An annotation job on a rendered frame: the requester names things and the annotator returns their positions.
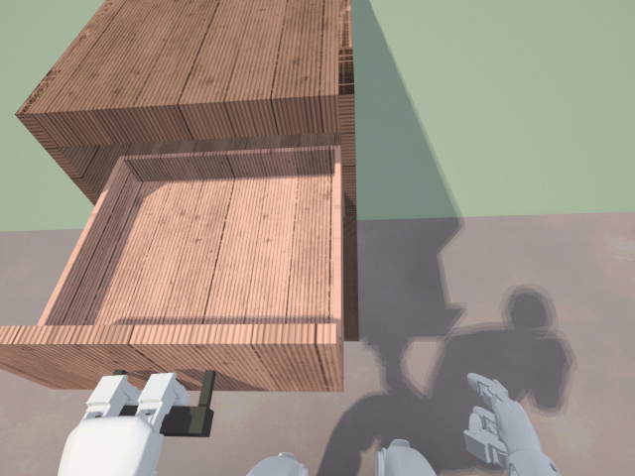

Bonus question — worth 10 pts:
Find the robot left hand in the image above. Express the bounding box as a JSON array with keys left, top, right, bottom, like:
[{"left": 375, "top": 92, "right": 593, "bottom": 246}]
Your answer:
[{"left": 58, "top": 372, "right": 191, "bottom": 476}]

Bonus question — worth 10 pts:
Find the cabinet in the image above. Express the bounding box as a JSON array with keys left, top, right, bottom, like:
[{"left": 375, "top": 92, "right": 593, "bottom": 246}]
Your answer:
[{"left": 15, "top": 0, "right": 359, "bottom": 341}]

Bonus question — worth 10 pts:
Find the robot right hand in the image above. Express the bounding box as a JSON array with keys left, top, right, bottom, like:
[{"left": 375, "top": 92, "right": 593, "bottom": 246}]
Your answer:
[{"left": 463, "top": 373, "right": 544, "bottom": 470}]

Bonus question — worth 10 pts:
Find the robot thigh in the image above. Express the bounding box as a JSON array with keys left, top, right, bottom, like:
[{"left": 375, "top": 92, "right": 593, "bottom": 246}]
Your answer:
[
  {"left": 246, "top": 456, "right": 309, "bottom": 476},
  {"left": 375, "top": 446, "right": 437, "bottom": 476}
]

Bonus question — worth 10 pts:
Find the robot left thigh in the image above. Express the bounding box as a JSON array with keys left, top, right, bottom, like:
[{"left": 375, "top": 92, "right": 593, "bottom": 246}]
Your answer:
[{"left": 246, "top": 456, "right": 309, "bottom": 476}]

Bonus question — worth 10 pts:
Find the right robot forearm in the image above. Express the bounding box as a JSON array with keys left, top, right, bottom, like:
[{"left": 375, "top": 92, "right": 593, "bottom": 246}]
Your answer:
[{"left": 506, "top": 450, "right": 562, "bottom": 476}]

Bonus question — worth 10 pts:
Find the handle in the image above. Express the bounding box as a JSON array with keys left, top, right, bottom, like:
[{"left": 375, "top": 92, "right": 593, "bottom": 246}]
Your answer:
[{"left": 95, "top": 370, "right": 216, "bottom": 437}]

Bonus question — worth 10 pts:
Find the drawer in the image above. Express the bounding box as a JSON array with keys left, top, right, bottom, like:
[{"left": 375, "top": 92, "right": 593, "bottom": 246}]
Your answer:
[{"left": 0, "top": 145, "right": 344, "bottom": 392}]

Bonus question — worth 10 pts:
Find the robot right thigh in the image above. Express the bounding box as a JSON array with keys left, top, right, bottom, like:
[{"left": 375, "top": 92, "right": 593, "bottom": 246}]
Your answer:
[{"left": 375, "top": 446, "right": 437, "bottom": 476}]

